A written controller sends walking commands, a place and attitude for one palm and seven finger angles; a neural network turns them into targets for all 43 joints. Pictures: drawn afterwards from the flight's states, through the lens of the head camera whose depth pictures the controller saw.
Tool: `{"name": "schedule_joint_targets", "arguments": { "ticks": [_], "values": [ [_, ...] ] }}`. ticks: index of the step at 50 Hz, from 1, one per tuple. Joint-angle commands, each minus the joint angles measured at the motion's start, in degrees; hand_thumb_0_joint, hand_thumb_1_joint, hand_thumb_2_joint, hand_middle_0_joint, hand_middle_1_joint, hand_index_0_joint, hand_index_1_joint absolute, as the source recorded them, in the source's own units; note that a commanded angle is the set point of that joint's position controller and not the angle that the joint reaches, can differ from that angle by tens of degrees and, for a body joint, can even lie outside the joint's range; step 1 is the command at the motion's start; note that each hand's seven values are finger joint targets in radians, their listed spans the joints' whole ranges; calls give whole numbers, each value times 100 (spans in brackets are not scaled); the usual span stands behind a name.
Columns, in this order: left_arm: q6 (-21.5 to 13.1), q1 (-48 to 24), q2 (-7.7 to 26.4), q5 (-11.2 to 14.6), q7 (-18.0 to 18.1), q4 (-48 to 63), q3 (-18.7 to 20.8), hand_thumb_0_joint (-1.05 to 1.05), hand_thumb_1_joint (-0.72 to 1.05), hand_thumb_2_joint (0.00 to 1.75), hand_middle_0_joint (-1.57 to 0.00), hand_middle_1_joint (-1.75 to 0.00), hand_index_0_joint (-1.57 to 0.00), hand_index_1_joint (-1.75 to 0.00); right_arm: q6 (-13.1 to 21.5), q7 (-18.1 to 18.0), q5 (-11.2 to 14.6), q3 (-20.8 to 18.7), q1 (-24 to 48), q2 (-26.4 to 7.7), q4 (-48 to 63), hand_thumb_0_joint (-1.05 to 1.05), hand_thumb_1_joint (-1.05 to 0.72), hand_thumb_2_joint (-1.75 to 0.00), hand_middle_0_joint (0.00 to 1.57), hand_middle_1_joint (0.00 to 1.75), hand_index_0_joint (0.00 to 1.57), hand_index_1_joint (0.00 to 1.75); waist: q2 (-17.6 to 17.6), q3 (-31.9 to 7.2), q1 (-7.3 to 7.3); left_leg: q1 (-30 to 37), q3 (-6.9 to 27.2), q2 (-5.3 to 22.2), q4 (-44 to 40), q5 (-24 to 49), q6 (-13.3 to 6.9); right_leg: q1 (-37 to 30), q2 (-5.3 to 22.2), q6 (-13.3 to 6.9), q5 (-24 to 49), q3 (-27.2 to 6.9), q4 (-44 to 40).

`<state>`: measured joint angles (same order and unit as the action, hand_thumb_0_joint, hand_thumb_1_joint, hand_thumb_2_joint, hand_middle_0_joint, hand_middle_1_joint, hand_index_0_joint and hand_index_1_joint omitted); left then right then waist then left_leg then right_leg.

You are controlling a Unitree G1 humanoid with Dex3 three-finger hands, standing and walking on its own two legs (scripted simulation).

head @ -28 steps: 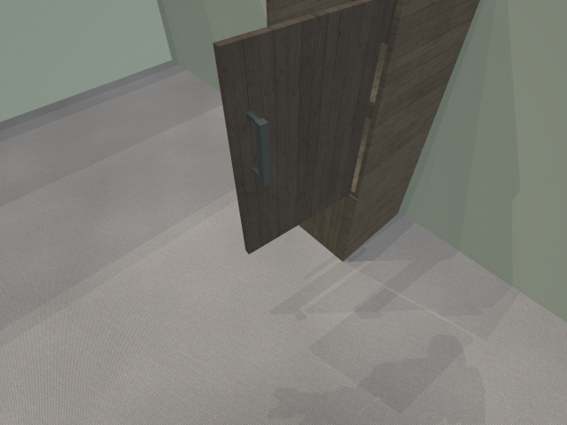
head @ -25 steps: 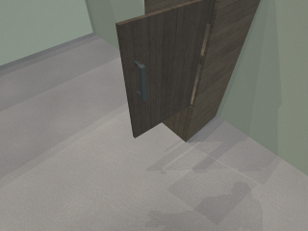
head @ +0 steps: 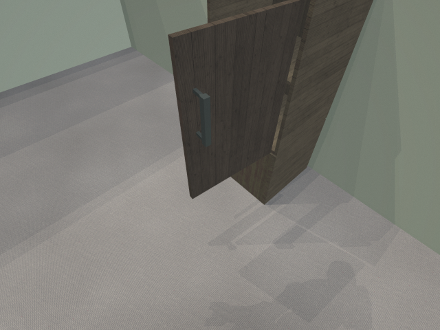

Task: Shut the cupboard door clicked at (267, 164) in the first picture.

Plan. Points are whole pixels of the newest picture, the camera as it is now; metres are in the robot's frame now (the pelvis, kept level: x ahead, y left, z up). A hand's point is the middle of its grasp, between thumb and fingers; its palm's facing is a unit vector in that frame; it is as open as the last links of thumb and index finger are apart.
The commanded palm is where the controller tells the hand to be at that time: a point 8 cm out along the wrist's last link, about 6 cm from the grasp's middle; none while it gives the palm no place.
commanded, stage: look at it before walking up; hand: left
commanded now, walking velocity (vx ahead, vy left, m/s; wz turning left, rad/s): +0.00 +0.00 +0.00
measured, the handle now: (201, 118) +0.61 +0.08 +0.02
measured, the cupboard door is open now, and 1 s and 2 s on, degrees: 84 84 84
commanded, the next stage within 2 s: walk to a spot facing it in 0.28 s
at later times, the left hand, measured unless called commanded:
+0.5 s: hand out of the picture +0.07 +0.24 -0.16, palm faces -0.03 -0.95 -0.32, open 7.4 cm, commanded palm none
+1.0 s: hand out of the picture +0.05 +0.16 -0.18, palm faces -0.21 -0.94 -0.25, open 7.4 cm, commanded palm none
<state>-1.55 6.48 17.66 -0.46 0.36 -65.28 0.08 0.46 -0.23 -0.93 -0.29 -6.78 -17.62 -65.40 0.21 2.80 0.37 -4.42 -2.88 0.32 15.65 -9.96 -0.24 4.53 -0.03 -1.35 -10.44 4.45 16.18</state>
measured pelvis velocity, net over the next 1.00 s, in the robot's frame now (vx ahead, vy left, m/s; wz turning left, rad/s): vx -0.03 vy -0.02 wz -0.27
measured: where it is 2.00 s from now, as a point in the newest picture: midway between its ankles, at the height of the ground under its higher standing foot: outside the picture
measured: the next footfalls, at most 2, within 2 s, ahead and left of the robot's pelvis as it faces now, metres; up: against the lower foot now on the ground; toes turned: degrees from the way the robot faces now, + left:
left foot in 1.22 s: +0.06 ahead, +0.13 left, +0.00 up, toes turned -24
right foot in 1.50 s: -0.06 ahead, -0.15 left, +0.00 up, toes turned -35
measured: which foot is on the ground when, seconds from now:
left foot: down 0.00-0.80, up 0.82-1.00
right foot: down 0.00-1.00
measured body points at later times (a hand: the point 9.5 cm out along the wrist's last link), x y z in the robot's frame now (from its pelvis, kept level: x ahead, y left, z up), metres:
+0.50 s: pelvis +0.00 +0.01 +0.00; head +0.02 +0.01 +0.45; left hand +0.07 +0.29 -0.14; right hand +0.07 -0.28 -0.14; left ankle -0.02 +0.11 -0.75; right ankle -0.02 -0.10 -0.75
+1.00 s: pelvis -0.03 -0.02 -0.01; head +0.04 -0.05 +0.43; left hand +0.06 +0.21 -0.16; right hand -0.01 -0.29 -0.17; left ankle -0.02 +0.13 -0.68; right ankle -0.03 -0.11 -0.75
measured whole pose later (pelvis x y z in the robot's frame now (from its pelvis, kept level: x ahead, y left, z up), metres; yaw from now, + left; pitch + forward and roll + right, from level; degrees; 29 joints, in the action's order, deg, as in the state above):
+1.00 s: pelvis -0.03 -0.02 -0.01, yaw -16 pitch +1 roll +2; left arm 1.9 13.5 10.6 -1.3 0.6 -55.0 3.3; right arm -3.1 -1.4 -0.6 -3.9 -6.4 -12.7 -56.0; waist -0.8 7.9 -1.3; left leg -26.0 -0.7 1.8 60.3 -24.8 3.4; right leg 17.2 -2.4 -3.1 -13.6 -4.1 29.9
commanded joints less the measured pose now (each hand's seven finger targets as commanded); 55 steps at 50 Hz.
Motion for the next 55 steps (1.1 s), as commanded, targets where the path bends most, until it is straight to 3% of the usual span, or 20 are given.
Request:
{"name": "schedule_joint_targets", "arguments": {
  "ticks": [1,20,21,23,26,30,31,33,34,36,38,39,40,41,42,43,45,47,50,55],
  "values": [
    [-99,-161,1132,-14,72,317,232,0,90,90,-20,-30,-20,-30,99,-87,9,-185,138,-1104,314,0,-90,-90,20,30,20,30,-21,-417,4,116,630,763,-175,1030,-83,-35,838,-122,1111,-710,-239],
    [-79,-204,1195,-20,61,324,229,0,90,90,-20,-30,-20,-30,108,-87,9,-196,193,-1178,317,0,-90,-90,20,30,20,30,29,-379,6,177,611,787,-195,1092,-80,46,841,-116,1088,-728,-214],
    [-42,-179,1085,-17,60,343,226,0,90,90,-20,-30,-20,-30,89,-98,-1,-185,128,-1069,322,0,-90,-90,20,30,20,30,41,-371,19,201,546,808,-103,1098,-60,138,828,-111,1159,-764,-145],
    [81,36,634,-14,85,324,167,0,90,90,-20,-30,-20,-30,7,-123,-8,-109,-179,-528,285,0,-90,-90,20,30,20,30,-18,-439,50,232,341,839,141,1175,8,295,821,-48,1445,-794,116],
    [210,187,633,-30,78,476,248,0,90,90,-20,-30,-20,-30,-83,-180,-7,-198,-344,-564,415,0,-90,-90,20,30,20,30,-35,-408,47,159,139,917,475,1069,2,571,734,-71,1632,-919,552],
    [342,274,550,-71,11,857,351,0,90,90,-20,-30,-20,-30,-141,-236,-33,-365,-390,-707,749,0,-90,-90,20,30,20,30,315,-299,42,61,296,1306,544,854,-246,1234,402,-44,1141,-887,1401],
    [371,281,501,-77,-11,947,367,0,90,90,-20,-30,-20,-30,-140,-249,-44,-394,-420,-755,802,0,-90,-90,20,30,20,30,492,-270,45,1,459,1547,447,861,-405,1400,264,-13,664,-799,1859],
    [455,244,344,-85,-46,1146,414,0,90,90,-20,-30,-20,-30,-102,-256,-72,-454,-472,-797,898,0,-90,-90,20,30,20,30,983,-166,44,-140,836,2208,145,1324,-925,1839,44,82,-1644,-538,3258],
    [490,201,267,-78,-58,1237,449,0,90,90,-20,-30,-20,-30,-89,-264,-93,-455,-441,-771,962,0,-90,-90,20,30,20,30,994,-81,27,-341,874,2376,153,1440,-1073,1874,155,75,-2034,-636,3632],
    [462,414,117,-81,-96,1294,470,0,90,90,-20,-30,-20,-30,-59,-263,-123,-462,-236,-712,1079,0,-90,-90,20,30,20,30,757,-132,-157,-494,448,2223,552,1965,-912,1503,247,62,-1869,-504,3174],
    [419,950,111,-93,-117,1184,530,0,90,90,-20,-30,-20,-30,-89,-259,-77,-506,-64,-741,1168,0,-90,-90,20,30,20,30,409,-286,-375,-825,-31,1824,1312,1455,-517,731,167,67,-737,-261,2032],
    [364,1231,384,-125,-88,1152,606,0,90,90,-20,-30,-20,-30,-135,-244,-19,-517,43,-575,1266,0,-90,-90,20,30,20,30,-333,-155,-507,-1412,-402,1228,2323,270,-113,380,580,-114,615,-1058,953],
    [297,1287,1017,-174,-2,1176,719,0,90,90,-20,-30,-20,-30,-160,-194,52,-466,14,-115,1448,0,-90,-90,20,30,20,30,-2051,-129,-454,-2483,-800,207,3679,-2251,312,155,2024,-787,1793,-3259,102],
    [302,1448,1154,-82,21,1220,715,0,90,90,-20,-30,-20,-30,-241,-166,40,-447,31,-225,1470,0,-90,-90,20,30,20,30,-1551,-147,-608,-2484,11,204,4681,-2700,264,578,2251,-1283,1009,-3492,-133],
    [314,1174,925,-101,89,1275,742,0,90,90,-20,-30,-20,-30,-265,-172,38,-491,206,-154,1475,0,-90,-90,20,30,20,30,-1235,-50,-440,-2734,338,227,5182,-2361,241,680,1960,-1257,669,-3562,-105],
    [299,883,766,-107,113,1365,709,0,90,90,-20,-30,-20,-30,-255,-166,35,-491,224,-166,1440,0,-90,-90,20,30,20,30,-1103,6,-307,-2917,528,341,5346,-1947,261,663,1718,-1177,648,-3255,49],
    [237,751,528,-96,126,1437,659,0,90,90,-20,-30,-20,-30,-225,-146,30,-453,92,-36,1387,0,-90,-90,20,30,20,30,-721,-363,-168,-2713,481,362,5133,-1466,352,473,1409,-1027,1221,-2701,267],
    [215,851,513,-111,139,1417,662,0,90,90,-20,-30,-20,-30,-214,-153,47,-434,49,80,1403,0,-90,-90,20,30,20,30,-626,-642,-174,-2492,367,308,4583,-1481,396,169,1281,-982,1820,-2522,451],
    [242,1058,584,-108,102,1374,700,0,90,90,-20,-30,-20,-30,-210,-178,66,-415,174,146,1453,0,-90,-90,20,30,20,30,-657,-667,-292,-2391,300,171,4017,-1456,411,17,1168,-1002,2036,-2635,464],
    [302,948,670,-136,70,1419,758,0,90,90,-20,-30,-20,-30,-136,-220,116,-411,192,100,1581,0,-90,-90,20,30,20,30,-976,-674,-279,-1937,323,42,2875,-1592,339,139,1068,-995,2188,-2967,601]
  ]
}}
